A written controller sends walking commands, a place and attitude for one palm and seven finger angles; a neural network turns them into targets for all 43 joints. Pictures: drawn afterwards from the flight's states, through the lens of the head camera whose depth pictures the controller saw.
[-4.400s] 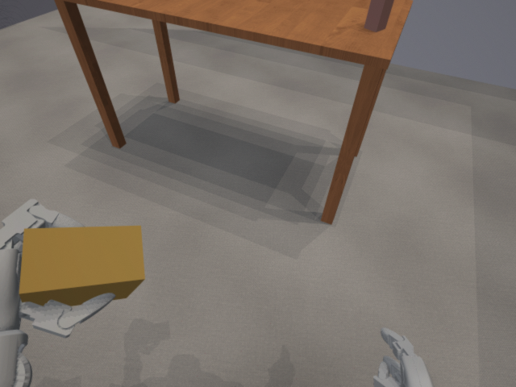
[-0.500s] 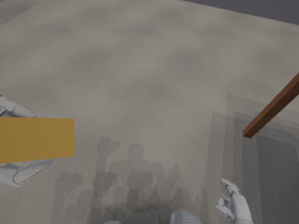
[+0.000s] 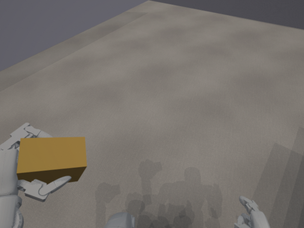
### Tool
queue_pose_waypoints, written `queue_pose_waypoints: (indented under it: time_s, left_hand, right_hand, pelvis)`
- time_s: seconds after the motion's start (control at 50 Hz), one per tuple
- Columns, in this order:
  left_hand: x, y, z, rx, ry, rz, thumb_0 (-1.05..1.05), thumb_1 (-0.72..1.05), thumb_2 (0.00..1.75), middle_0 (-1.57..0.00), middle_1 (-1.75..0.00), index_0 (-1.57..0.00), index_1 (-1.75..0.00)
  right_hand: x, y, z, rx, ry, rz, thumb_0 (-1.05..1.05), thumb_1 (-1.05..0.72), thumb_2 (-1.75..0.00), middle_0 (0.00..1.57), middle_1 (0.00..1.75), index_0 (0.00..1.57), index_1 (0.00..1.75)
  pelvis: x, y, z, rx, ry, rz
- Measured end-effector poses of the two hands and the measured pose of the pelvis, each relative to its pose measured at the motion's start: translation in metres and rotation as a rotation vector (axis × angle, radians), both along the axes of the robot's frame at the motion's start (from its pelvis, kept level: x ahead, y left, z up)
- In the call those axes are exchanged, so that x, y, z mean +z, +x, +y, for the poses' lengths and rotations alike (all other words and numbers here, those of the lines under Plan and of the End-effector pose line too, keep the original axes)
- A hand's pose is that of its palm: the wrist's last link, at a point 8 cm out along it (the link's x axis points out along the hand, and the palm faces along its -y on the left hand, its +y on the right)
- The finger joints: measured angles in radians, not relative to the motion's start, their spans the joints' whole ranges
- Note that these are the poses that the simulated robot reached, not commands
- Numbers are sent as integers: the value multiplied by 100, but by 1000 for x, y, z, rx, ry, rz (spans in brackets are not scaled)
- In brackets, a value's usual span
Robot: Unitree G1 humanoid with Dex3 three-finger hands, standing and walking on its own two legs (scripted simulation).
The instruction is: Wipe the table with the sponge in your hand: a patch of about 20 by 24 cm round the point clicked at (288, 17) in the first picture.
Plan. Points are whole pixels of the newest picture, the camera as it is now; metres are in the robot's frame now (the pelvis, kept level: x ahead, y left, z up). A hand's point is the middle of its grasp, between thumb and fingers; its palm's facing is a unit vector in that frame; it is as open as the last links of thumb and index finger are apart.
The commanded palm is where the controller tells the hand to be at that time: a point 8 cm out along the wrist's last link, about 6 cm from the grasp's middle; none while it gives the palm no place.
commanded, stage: walk to a spot facing it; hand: left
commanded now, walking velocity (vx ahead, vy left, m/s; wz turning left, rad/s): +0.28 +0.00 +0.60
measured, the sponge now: (62, 161) +0.23 +0.20 +0.13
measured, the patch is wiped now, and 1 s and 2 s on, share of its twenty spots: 0.00 0.00 0.00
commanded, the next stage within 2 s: turn to face it in 1.06 s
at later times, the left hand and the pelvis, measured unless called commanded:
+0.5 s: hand out of the picture +0.16 +0.31 +0.18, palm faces +0.58 -0.72 -0.38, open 10.4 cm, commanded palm +0.10 +0.34 +0.17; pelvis +0.00 +0.03 -0.02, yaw +13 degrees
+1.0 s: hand out of the picture +0.21 +0.32 +0.17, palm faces +0.62 -0.64 -0.45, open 10.4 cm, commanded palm +0.14 +0.35 +0.17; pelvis +0.09 +0.03 -0.01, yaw +21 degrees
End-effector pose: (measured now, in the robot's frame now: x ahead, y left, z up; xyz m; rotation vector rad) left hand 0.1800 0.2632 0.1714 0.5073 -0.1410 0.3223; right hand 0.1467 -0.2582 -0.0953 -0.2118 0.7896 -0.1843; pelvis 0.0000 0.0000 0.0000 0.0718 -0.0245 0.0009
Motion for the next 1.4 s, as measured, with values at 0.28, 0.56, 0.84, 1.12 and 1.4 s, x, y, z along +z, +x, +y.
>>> queue_pose_waypoints:
  time_s: [0.28, 0.56, 0.84, 1.12, 1.4]
  left_hand:
    - [25, -64, 61, 165, 53, -176, -1, -52, 100, -69, -136, -72, -135]
    - [33, -71, 67, 188, 108, -244, -1, -52, 100, -69, -136, -71, -135]
    - [-6, -37, 59, 331, 19, -45, -1, -52, 100, -69, -136, -71, -135]
    - [10, -8, 119, 345, 130, -213, -1, -52, 100, -68, -136, -71, -135]
    - [19, 46, 95, 382, 152, -105, -1, -52, 100, -68, -136, -71, -135]
  right_hand:
    - [11, 32, 54, 169, -66, -5, 1, -90, -90, 20, 30, 20, 30]
    - [-1, 58, 156, 359, 166, -37, 1, -90, -90, 21, 30, 21, 30]
    - [-14, 131, 79, 346, 3, 56, 1, -90, -90, 20, 30, 21, 30]
    - [4, 197, 133, 352, -48, -25, 1, -90, -90, 20, 30, 20, 30]
    - [-14, 245, 206, 519, 207, -21, 1, -90, -90, 21, 30, 21, 30]
  pelvis:
    - [-10, -9, 28, 130, -26, 37]
    - [-12, 14, 29, 235, -75, -11]
    - [-10, 59, 11, 321, -38, -13]
    - [-24, 109, 55, 381, -62, -4]
    - [-17, 174, 40, 344, -64, -14]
